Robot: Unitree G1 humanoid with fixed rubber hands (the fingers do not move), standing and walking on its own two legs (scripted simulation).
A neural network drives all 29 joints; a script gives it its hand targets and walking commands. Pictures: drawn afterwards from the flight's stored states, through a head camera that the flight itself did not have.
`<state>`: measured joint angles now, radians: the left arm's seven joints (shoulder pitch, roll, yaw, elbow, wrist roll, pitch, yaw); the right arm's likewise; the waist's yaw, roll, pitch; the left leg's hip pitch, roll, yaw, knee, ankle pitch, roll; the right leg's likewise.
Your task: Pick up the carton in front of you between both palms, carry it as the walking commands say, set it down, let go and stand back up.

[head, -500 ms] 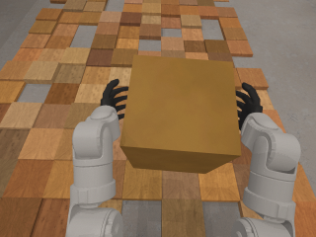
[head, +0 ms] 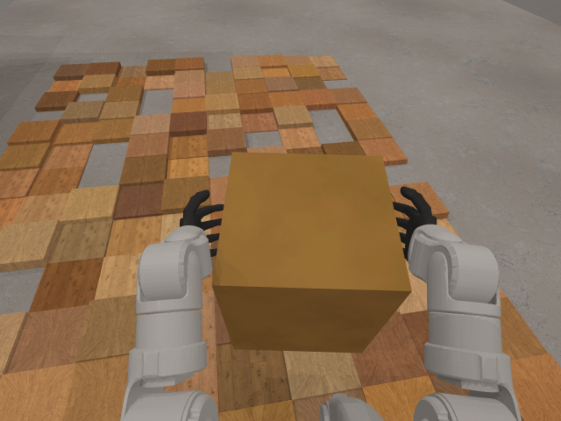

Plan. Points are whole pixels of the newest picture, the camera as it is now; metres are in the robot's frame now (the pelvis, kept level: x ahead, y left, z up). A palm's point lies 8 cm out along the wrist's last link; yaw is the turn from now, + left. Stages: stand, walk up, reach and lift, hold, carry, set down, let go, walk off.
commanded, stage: carry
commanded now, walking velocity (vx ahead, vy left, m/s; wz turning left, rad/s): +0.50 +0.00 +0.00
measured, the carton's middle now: (302, 260) +0.35 -0.02 +0.05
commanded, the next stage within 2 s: none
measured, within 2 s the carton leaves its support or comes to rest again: neither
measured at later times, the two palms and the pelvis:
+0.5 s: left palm (145, 109) +0.68 +0.26 +0.13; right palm (296, 107) +0.68 -0.04 +0.13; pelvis +0.33 +0.09 +0.00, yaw +1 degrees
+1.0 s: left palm (171, 75) +0.97 +0.27 +0.07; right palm (280, 72) +0.99 -0.03 +0.07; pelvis +0.64 +0.11 -0.03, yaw +2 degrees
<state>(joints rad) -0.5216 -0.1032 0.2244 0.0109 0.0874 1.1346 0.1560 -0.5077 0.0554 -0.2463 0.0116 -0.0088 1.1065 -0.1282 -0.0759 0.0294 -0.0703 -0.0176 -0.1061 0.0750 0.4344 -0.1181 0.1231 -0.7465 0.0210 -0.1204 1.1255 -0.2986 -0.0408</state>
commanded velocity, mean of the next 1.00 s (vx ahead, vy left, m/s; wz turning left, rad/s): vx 0.50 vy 0.00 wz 0.00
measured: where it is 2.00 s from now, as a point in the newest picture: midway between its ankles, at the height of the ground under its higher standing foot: (226, 225)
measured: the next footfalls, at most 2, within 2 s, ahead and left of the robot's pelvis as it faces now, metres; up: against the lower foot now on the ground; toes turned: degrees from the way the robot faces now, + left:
right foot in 0.12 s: +0.26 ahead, -0.04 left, +0.03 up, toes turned -6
left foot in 0.52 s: +0.47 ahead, +0.21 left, -0.01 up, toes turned +6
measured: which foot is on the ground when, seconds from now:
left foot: down 0.00-0.12, up 0.14-0.50, down 0.52-0.92, up 0.94-1.00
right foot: up 0.00-0.10, down 0.12-0.52, up 0.54-0.88, down 0.90-1.00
